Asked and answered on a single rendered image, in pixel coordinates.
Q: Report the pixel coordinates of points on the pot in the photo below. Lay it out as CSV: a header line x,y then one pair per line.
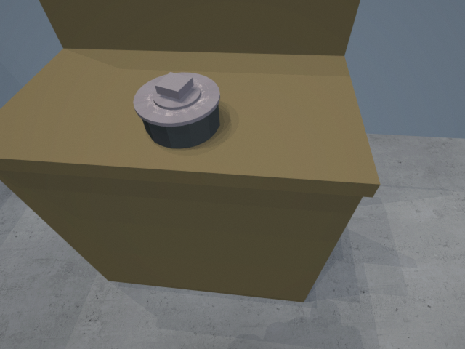
x,y
185,136

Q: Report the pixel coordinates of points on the lid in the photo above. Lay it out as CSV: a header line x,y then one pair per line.
x,y
200,101

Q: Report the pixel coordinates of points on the knob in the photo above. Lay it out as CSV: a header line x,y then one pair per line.
x,y
174,85

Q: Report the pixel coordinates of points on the table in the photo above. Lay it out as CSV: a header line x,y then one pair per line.
x,y
258,208

